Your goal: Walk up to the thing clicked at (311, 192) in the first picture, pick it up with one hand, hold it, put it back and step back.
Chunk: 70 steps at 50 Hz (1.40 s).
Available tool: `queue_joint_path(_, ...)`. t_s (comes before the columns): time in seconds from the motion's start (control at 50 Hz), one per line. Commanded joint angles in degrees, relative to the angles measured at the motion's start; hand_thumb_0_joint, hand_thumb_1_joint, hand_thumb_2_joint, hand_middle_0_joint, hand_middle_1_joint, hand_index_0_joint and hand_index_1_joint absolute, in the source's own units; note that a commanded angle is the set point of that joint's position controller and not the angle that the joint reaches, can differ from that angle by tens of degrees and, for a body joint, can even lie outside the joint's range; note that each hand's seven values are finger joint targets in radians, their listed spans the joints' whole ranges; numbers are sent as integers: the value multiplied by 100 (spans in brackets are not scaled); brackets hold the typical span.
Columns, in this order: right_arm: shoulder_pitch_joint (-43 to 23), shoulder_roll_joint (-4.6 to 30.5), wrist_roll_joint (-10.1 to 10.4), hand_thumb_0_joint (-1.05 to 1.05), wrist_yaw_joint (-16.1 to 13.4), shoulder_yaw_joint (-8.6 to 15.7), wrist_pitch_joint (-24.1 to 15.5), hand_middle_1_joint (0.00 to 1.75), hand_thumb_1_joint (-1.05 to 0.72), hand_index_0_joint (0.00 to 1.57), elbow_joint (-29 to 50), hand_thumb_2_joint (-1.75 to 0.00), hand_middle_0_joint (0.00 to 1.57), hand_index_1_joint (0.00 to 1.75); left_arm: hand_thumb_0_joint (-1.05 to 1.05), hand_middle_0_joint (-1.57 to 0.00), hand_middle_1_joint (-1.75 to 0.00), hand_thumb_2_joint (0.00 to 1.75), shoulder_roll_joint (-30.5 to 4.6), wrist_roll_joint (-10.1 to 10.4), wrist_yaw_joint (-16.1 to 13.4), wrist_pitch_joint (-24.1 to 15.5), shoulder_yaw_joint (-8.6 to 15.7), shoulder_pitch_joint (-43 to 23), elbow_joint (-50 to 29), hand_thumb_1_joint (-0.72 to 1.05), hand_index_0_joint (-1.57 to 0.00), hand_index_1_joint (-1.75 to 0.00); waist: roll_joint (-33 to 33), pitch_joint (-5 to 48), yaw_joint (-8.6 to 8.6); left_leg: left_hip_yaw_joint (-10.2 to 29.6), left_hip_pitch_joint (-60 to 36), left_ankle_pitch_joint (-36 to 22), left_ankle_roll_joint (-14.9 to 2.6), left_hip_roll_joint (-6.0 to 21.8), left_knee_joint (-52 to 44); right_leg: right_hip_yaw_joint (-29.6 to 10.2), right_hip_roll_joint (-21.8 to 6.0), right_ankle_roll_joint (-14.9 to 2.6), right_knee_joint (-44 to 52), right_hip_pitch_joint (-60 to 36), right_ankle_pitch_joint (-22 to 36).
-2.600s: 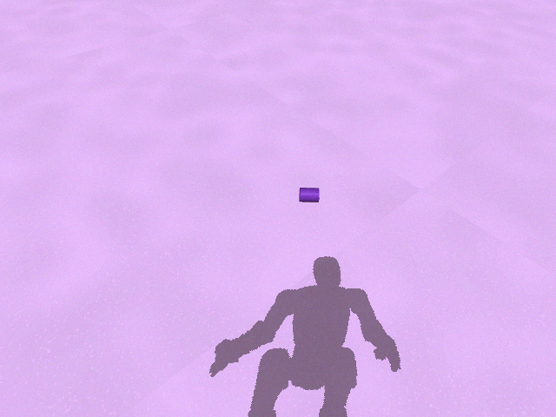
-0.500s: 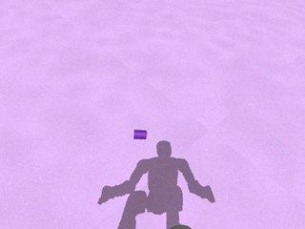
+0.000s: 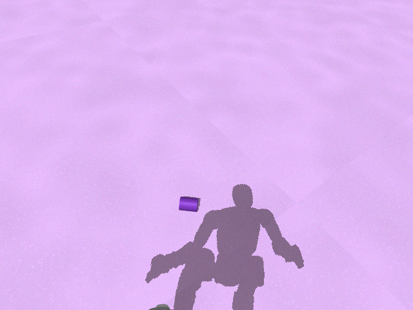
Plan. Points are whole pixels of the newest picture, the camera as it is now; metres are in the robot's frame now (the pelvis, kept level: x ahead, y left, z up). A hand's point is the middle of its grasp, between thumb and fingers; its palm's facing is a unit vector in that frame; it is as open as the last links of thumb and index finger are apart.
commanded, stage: walk up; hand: left
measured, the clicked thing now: (188, 204) +0.74 +0.10 -0.73
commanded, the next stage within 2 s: none
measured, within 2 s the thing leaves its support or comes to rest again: neither
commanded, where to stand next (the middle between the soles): +0.39 -0.11 m, yaw +3 degrees
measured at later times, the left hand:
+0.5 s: hand (131, 259) +0.26 +0.18 -0.12, palm faces -0.02 -0.90 -0.43, open 7.4 cm
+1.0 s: hand (161, 241) +0.32 +0.13 -0.16, palm faces +0.03 -0.94 -0.33, open 7.4 cm
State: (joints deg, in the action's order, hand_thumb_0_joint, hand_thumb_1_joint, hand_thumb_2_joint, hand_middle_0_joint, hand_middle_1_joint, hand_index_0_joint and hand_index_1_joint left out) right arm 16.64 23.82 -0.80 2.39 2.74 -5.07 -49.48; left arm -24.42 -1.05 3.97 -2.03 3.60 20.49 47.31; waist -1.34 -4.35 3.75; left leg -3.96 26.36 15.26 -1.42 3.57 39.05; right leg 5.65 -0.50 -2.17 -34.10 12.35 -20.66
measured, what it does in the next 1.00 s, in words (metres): walks ahead: left foot, then right foot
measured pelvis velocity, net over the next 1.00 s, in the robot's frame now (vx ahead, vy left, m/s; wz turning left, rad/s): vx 0.30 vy -0.13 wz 0.07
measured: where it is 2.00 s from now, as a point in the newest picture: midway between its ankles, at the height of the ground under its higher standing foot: (234, 290)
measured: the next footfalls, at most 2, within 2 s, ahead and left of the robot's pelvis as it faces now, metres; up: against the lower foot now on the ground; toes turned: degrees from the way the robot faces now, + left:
left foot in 0.02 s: +0.15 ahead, +0.12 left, +0.00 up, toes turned +5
right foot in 0.42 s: +0.28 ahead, -0.23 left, +0.00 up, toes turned -5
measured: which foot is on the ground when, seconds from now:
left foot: up 0.00-0.00, down 0.02-0.44, up 0.46-0.86, down 0.88-1.00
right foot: down 0.00-0.06, up 0.08-0.40, down 0.42-0.92, up 0.94-1.00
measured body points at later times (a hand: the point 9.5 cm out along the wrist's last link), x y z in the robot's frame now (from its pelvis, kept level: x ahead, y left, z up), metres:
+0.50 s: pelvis +0.17 -0.11 -0.01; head +0.18 -0.13 +0.43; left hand +0.26 +0.23 -0.10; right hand +0.20 -0.45 -0.13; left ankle +0.12 +0.08 -0.69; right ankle +0.24 -0.23 -0.73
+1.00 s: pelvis +0.30 -0.13 -0.01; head +0.33 -0.11 +0.44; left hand +0.32 +0.18 -0.14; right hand +0.43 -0.43 -0.10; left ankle +0.37 -0.02 -0.73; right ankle +0.26 -0.24 -0.68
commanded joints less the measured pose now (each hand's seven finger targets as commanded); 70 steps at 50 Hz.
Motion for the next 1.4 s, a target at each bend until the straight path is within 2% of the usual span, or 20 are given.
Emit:
queue_joint_path(0.0, 1160, 1360, 4, 0, -216, 528, -254, 30, -90, 20, 48, -90, 20, 30, 0, -20, -30, 90, -992, 45, -55, -157, 209, -251, -735, 90, -20, -30, 799, 1056, -791, 283, -2949, -484, -228, -83, -1260, -522, -719, -570, -1054, 1289, 1320)
queue_joint_path(0.04, 1280, 2057, -53, 0, -339, 684, -275, 30, -90, 20, 331, -90, 20, 30, 0, -20, -30, 90, -869, 32, -71, -56, 204, 115, -646, 90, -20, -30, 1241, 954, -721, 4039, -3426, 1455, -1057, 2144, -2295, -650, 103, -63, -3015, 3060, -894)
queue_joint_path(0.06, 1017, 2130, 121, 0, -329, 716, -239, 30, -90, 20, 378, -90, 20, 30, 0, -20, -30, 90, -1438, -35, -116, 31, 343, 89, -555, 90, -20, -30, 841, 708, -730, 4225, -3045, 2218, -1516, 2435, -2426, -1059, -302, -64, -3283, 3018, -978)
queue_joint_path(0.18, 405, 1654, 77, 0, -250, 476, -286, 30, -90, 20, 447, -90, 20, 30, 0, -20, -30, 90, -1175, 16, 1, 33, 381, 28, -273, 90, -20, -30, 1040, -173, -394, 1353, -1188, 58, -1003, 1209, -2348, -891, -615, 184, -2306, 2038, 204)
queue_joint_path(0.38, -39, 1649, 3, 0, -196, 456, -109, 30, -90, 20, 587, -90, 20, 30, 0, -20, -30, 90, -1174, -23, 100, -71, 510, 44, 21, 90, -20, -30, 666, 433, -5, 424, -233, 803, -713, 814, -896, -32, -187, 98, -37, -474, 740)
queue_joint_path(0.4, 258, 1320, -33, 0, -199, 347, -69, 30, -90, 20, 552, -90, 20, 30, 0, -20, -30, 90, -1351, -35, 45, -134, 602, 420, 149, 90, -20, -30, -172, 647, 154, 190, 98, 670, -586, 541, 315, -210, -118, 47, 206, -1201, 305)
queue_joint_path(0.44, 435, 832, 87, 0, -209, 130, -42, 30, -90, 20, 690, -90, 20, 30, 0, -20, -30, 90, -2058, -72, -102, -252, 720, 707, -15, 90, -20, -30, -2066, 496, 325, 12, 1906, 1508, -89, -585, 2805, -3936, -2110, -739, 2171, -1521, -1688)
queue_joint_path(0.46, 253, 1410, -1, 0, -288, 311, 15, 30, -90, 20, 573, -90, 20, 30, 0, -20, -30, 90, -2166, 7, -104, -234, 699, 362, -78, 90, -20, -30, -1519, 195, 245, 623, 1678, 1572, -73, -128, 3110, -4344, -2453, -1184, 2169, -891, -1760)
queue_joint_path(0.54, 718, 1298, 150, 0, -196, 283, 1, 30, -90, 20, 77, -90, 20, 30, 0, -20, -30, 90, -1408, 100, -188, -231, 449, -300, -203, 90, -20, -30, -1055, -36, -299, 675, 830, 558, -98, 158, 2395, -1880, -1414, -881, 1716, -89, 418)
queue_joint_path(0.68, 53, 1080, -8, 0, -7, 284, 87, 30, -90, 20, 352, -90, 20, 30, 0, -20, -30, 90, -1414, 67, -213, -359, 415, 89, -318, 90, -20, -30, -533, -33, -55, 512, 715, -33, 102, 152, 838, -1493, -1657, -1129, 1904, -234, 702)
queue_joint_path(0.76, -200, 801, -15, 0, -54, 213, 79, 30, -90, 20, 417, -90, 20, 30, 0, -20, -30, 90, -1282, 84, -310, -311, 274, 34, -295, 90, -20, -30, -358, 136, -112, 198, -34, -420, 40, -66, 70, -837, -1572, -873, 1024, -257, 3535)
queue_joint_path(0.86, 341, 942, -8, 0, -197, 274, 62, 30, -90, 20, 224, -90, 20, 30, 0, -20, -30, 90, -1130, 169, -415, -224, 100, -229, -356, 90, -20, -30, 99, 820, -588, 191, -2033, -1761, -408, -277, -1098, -206, -909, -284, -761, 214, 3659)
queue_joint_path(0.9, 875, 1699, -55, 0, -225, 510, 35, 30, -90, 20, 324, -90, 20, 30, 0, -20, -30, 90, -630, 204, -363, -211, 7, 197, -453, 90, -20, -30, 1468, 1305, -687, 3120, -3460, -1700, -1343, 1643, -1521, -151, 163, 74, -2620, 2094, -929)
queue_joint_path(0.94, 593, 1743, 150, 0, -227, 566, 118, 30, -90, 20, 322, -90, 20, 30, 0, -20, -30, 90, -1165, 87, -470, -93, 91, 114, -220, 90, -20, -30, 956, 914, -647, 3574, -2736, -794, -1979, 2106, -1869, -601, -289, 34, -3214, 2252, -1541)
queue_joint_path(1.0, -166, 1413, 77, 0, -231, 376, 144, 30, -90, 20, 514, -90, 20, 30, 0, -20, -30, 90, -1128, 107, -356, -69, 157, 132, -41, 90, -20, -30, 815, 257, -358, 1772, -1167, -378, -1199, 1112, -1934, -723, -447, -2, -2187, 1447, -913)
queue_joint_path(1.1, -645, 1275, -6, 0, -178, 261, 299, 30, -90, 20, 570, -90, 20, 30, 0, -20, -30, 90, -788, 98, -456, -196, 105, 336, 254, 90, -20, -30, 1209, 542, -227, 1077, -673, -1439, -1116, 791, -1128, -222, -122, 214, -496, 359, 333)
queue_joint_path(1.16, -859, 861, 63, 0, -142, 127, 487, 30, -90, 20, 610, -90, 20, 30, 0, -20, -30, 90, -1013, 17, -587, -262, 212, 395, 396, 90, -20, -30, 564, 594, -19, 693, 179, -75, -550, 305, -158, -357, -61, 139, 411, -600, 1175)
queue_joint_path(1.2, -692, 592, 30, 0, -159, 74, 618, 30, -90, 20, 622, -90, 20, 30, 0, -20, -30, 90, -1868, -105, -655, -297, 347, -187, 125, 90, -20, -30, -890, 202, -209, 577, 602, 1489, -43, -350, 1357, -3480, -2331, -723, 2058, 554, -651)
queue_joint_path(1.22, -737, 1097, -15, 0, -198, 273, 692, 30, -90, 20, 481, -90, 20, 30, 0, -20, -30, 90, -2105, -89, -664, -255, 397, -582, 78, 90, -20, -30, -867, -101, -203, 874, 321, 1698, -2, -73, 1991, -3740, -2649, -1299, 2025, 1174, -887)
queue_joint_path(1.38, -450, 921, 26, 0, -129, 240, 565, 30, -90, 20, -76, -90, 20, 30, 0, -20, -30, 90, -1526, -99, -577, -198, 235, -825, 168, 90, -20, -30, -1165, 646, -252, 335, -417, 1240, 36, -189, 365, -1586, -1303, -771, 686, 207, 1199)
